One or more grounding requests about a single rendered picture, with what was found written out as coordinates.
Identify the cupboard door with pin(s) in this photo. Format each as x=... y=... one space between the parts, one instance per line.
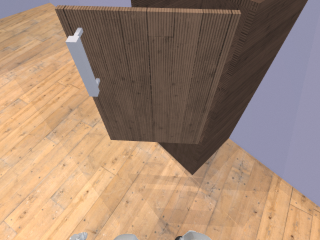
x=159 y=68

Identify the handle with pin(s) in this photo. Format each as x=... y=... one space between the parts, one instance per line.
x=81 y=61

